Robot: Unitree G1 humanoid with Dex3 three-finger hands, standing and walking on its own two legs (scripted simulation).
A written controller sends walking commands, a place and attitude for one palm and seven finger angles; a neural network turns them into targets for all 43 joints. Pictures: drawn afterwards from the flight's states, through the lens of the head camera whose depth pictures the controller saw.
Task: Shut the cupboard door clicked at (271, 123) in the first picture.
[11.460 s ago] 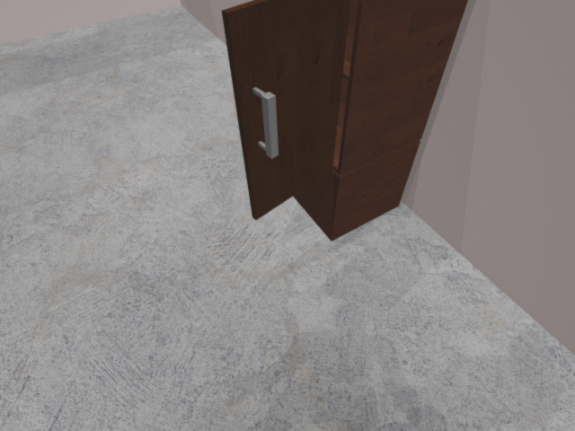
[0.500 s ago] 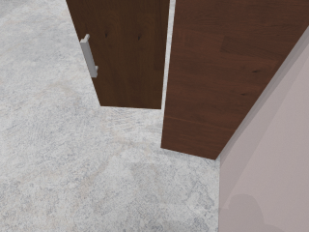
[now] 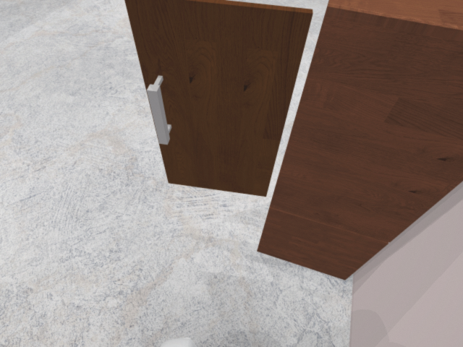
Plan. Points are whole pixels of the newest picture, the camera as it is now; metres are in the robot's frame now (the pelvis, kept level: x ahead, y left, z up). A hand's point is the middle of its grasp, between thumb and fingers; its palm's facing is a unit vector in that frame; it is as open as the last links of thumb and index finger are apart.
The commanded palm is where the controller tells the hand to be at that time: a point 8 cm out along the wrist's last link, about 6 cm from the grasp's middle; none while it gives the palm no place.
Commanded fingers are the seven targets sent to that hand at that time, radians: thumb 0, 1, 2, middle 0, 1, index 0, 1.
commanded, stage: take the last steps up to it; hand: left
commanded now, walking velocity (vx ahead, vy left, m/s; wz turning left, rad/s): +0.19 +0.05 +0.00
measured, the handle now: (162, 111) +0.60 +0.23 +0.02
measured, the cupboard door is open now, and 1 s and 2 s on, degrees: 100 100 100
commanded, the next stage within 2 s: come to a stop and stand still in 0.12 s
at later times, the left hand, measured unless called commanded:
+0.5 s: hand (135, 316) +0.18 +0.21 -0.17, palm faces +0.03 -0.98 -0.21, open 7.3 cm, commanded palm none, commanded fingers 0.00 0.90 0.90 -0.20 -0.30 -0.20 -0.30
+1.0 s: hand (140, 324) +0.17 +0.20 -0.17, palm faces +0.02 -0.98 -0.19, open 7.4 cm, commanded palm none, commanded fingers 0.00 0.90 0.90 -0.20 -0.30 -0.20 -0.30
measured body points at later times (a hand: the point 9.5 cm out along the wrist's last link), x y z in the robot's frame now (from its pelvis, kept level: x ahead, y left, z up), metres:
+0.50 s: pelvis +0.14 +0.02 +0.01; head +0.16 +0.03 +0.46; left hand +0.18 +0.26 -0.15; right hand +0.17 -0.21 -0.14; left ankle +0.15 +0.14 -0.72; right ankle +0.11 -0.10 -0.72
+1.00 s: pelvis +0.13 +0.02 +0.01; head +0.16 +0.03 +0.46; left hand +0.17 +0.25 -0.15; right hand +0.19 -0.23 -0.13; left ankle +0.12 +0.12 -0.73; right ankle +0.11 -0.10 -0.72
